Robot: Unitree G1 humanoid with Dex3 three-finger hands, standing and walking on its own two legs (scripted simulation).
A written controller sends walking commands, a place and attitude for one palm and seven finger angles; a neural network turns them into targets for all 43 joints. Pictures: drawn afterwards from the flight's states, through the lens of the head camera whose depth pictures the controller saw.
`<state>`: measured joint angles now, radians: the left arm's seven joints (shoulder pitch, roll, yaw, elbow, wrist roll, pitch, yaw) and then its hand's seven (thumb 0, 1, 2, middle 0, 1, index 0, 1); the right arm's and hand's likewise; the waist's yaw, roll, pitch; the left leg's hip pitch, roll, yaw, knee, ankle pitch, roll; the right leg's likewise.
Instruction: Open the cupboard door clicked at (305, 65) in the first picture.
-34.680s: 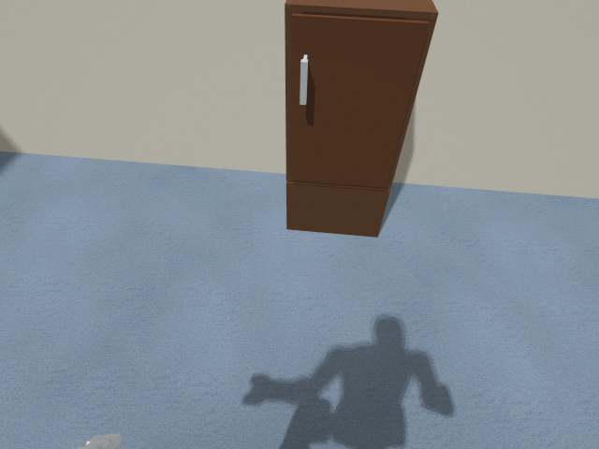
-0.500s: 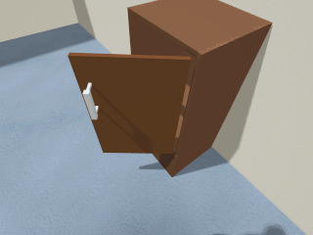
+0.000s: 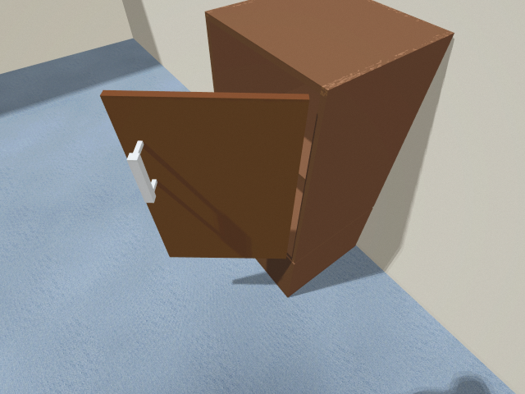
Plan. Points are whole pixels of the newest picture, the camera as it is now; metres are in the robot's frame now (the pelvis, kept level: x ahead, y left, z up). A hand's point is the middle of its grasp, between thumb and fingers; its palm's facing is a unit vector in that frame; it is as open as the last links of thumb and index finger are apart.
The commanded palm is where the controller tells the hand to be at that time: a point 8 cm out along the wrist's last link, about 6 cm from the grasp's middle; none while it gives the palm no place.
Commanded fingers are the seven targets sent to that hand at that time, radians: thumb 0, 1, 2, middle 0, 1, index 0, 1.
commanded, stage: come to a stop and stand still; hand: left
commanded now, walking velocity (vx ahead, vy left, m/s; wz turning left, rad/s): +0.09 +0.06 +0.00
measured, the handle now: (144, 172) +0.53 +0.28 -0.02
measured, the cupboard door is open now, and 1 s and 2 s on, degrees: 52 52 52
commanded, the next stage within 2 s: look again from close up in 0.32 s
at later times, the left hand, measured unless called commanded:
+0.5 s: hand out of the picture -0.03 +0.17 -0.18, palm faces +0.04 -0.98 -0.17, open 7.3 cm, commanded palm none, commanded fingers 0.00 0.90 0.90 -0.20 -0.30 -0.20 -0.30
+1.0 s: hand out of the picture +0.00 +0.21 -0.17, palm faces +0.03 -0.98 -0.18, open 7.3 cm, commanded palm none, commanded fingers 0.00 0.90 0.90 -0.20 -0.30 -0.20 -0.30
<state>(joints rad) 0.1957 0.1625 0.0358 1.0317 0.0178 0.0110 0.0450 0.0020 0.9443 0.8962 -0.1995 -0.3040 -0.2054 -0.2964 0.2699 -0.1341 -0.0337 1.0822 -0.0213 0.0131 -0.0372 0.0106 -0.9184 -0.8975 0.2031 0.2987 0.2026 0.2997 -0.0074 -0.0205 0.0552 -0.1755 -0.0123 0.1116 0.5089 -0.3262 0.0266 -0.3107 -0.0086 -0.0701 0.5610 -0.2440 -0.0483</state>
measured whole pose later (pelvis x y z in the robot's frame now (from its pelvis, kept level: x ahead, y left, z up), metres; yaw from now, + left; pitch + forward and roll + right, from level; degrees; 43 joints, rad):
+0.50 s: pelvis +0.00 +0.00 +0.00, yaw +2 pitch +0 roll +0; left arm 0.38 0.13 -0.01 1.08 0.02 -0.01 0.04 0.01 0.91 0.90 -0.20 -0.30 -0.21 -0.30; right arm 0.34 -0.13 -0.01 1.07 -0.02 0.00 -0.02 0.01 -0.91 -0.90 0.20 0.30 0.20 0.30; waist -0.02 0.00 -0.01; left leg -0.20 0.00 0.08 0.54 -0.34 0.03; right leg -0.30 0.00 -0.10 0.53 -0.24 -0.04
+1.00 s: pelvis -0.01 +0.04 +0.00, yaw +0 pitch -3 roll +0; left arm 0.31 0.16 0.00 1.05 0.01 -0.01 0.04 0.01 0.91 0.90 -0.20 -0.30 -0.20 -0.30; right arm 0.28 -0.16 -0.01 1.09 -0.02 -0.01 -0.02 0.01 -0.92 -0.90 0.20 0.30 0.20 0.30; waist 0.00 -0.01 0.01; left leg -0.12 -0.03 0.12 0.46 -0.30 0.08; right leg -0.23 -0.02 -0.06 0.46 -0.18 0.00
